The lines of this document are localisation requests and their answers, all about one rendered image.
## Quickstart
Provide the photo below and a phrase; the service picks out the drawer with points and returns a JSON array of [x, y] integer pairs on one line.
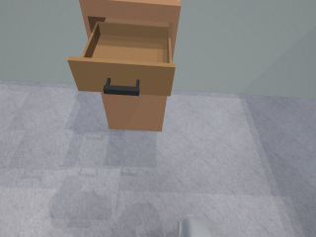
[[126, 53]]

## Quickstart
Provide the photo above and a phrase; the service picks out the right robot thigh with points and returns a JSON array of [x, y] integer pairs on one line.
[[192, 227]]

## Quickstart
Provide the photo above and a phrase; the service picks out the handle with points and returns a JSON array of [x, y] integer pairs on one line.
[[121, 90]]

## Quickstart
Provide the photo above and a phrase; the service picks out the cabinet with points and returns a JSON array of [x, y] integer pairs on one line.
[[126, 112]]

